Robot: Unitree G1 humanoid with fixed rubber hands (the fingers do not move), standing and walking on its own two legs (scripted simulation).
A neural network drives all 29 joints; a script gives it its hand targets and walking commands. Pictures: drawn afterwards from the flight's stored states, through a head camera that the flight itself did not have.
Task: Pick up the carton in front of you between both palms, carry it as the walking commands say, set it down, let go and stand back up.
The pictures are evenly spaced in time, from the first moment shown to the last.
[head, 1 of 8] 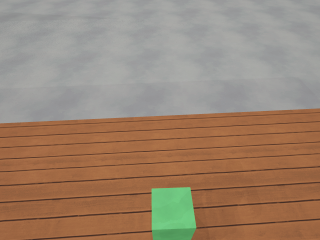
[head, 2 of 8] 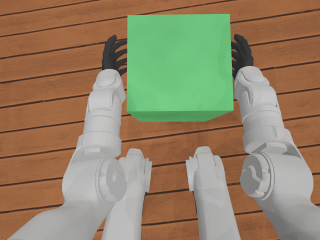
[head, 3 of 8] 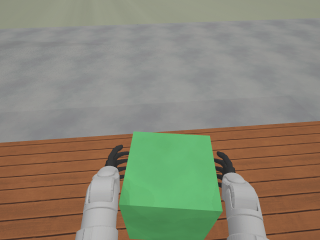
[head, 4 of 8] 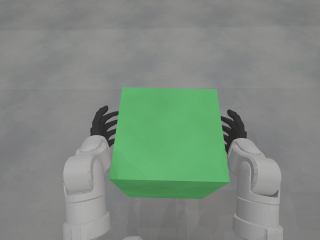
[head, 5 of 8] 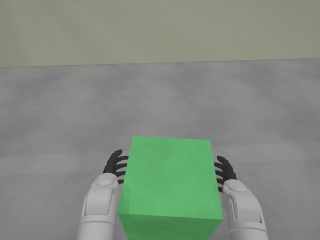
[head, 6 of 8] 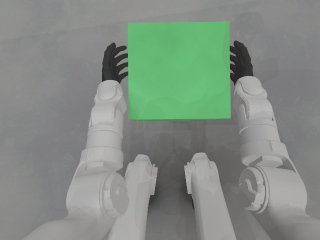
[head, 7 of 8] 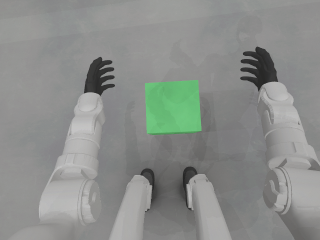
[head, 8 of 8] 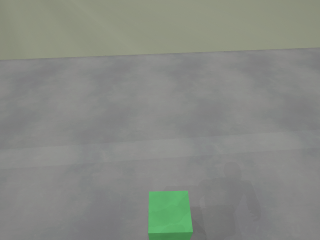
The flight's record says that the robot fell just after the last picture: no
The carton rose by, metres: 0.69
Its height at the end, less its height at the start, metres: -0.07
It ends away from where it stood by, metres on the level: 3.04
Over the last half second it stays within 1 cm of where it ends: yes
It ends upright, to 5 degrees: yes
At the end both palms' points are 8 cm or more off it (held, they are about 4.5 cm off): yes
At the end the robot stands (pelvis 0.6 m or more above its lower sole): yes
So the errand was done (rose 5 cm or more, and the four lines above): yes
